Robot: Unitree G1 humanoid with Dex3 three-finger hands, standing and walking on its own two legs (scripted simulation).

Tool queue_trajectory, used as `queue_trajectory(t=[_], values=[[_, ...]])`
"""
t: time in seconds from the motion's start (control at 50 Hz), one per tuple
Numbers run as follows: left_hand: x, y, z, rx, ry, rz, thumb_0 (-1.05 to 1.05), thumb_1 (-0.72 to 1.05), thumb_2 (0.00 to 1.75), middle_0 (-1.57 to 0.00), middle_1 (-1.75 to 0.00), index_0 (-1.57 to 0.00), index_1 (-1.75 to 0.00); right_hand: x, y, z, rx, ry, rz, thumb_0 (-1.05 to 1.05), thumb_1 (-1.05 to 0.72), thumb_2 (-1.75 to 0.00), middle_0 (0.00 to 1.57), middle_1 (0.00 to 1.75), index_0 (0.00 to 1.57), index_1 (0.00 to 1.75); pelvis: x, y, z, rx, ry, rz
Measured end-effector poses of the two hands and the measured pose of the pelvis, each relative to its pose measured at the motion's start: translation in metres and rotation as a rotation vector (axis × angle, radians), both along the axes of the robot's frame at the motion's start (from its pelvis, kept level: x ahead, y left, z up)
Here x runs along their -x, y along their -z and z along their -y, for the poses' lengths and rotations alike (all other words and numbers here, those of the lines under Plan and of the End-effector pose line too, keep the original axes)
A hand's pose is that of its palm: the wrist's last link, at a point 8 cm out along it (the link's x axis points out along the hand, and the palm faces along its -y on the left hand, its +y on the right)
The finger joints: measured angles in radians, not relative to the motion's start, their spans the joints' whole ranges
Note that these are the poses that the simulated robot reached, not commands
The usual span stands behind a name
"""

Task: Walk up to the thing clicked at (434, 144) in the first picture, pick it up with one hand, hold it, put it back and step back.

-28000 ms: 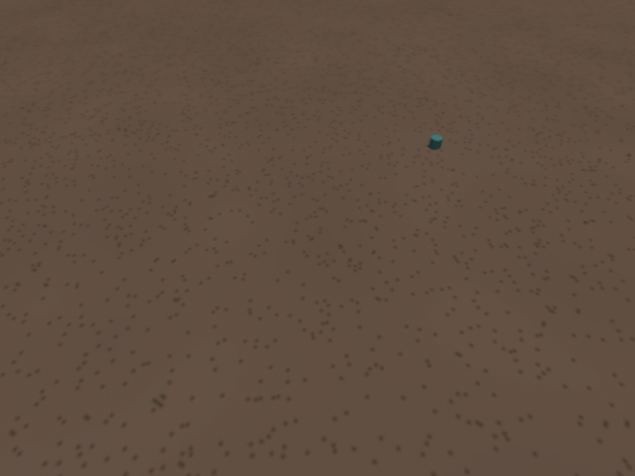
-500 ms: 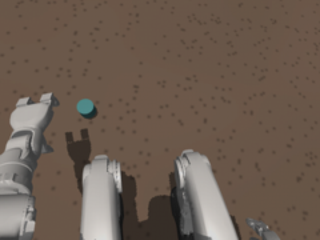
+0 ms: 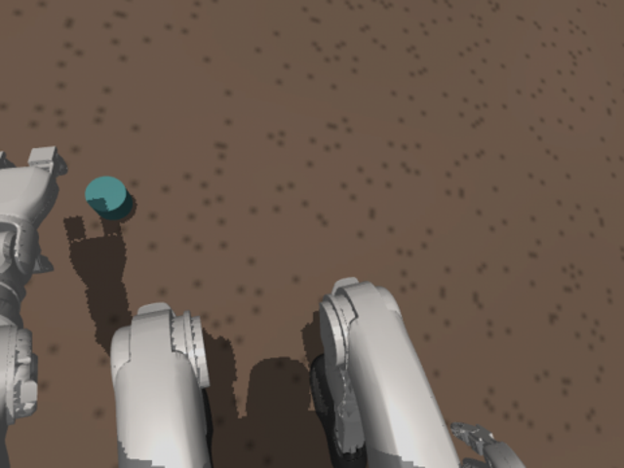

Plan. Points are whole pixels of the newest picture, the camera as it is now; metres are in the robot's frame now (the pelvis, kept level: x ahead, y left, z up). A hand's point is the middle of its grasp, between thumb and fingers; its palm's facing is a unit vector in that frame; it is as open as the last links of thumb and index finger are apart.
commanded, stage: rise first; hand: left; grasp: from above
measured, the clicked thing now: (110, 198) +0.53 +0.27 -0.32
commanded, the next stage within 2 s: none
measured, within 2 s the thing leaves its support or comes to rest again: neither
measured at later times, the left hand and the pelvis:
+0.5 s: hand (49, 212) +0.47 +0.31 -0.19, palm faces -0.45 -0.08 -0.89, open 14.1 cm; pelvis +0.01 +0.00 -0.01, yaw -2 degrees
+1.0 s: hand (57, 205) +0.48 +0.30 -0.21, palm faces -0.46 -0.07 -0.89, open 14.1 cm; pelvis +0.01 +0.00 -0.02, yaw -3 degrees
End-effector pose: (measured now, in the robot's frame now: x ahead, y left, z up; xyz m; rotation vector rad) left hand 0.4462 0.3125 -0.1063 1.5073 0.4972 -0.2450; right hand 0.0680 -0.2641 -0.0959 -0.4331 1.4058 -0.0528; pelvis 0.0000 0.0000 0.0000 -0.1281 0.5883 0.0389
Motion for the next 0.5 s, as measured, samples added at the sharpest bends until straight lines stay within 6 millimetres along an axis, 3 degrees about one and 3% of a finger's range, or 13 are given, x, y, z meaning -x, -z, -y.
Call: queue_trajectory(t=[0.5], values=[[-0.027, 0.03, 0.004, 0.013, -0.01, -0.001, 0.0, -0.52, 0.99, -0.08, -1.04, -0.09, -1.02, 0.011, 0.005, 0.002, 0.013, -0.009, -0.076, 0.0, -0.91, -0.9, 0.2, 0.3, 0.2, 0.29, -0.007, 0.014, -0.001, 0.021, 0.021, -0.003]])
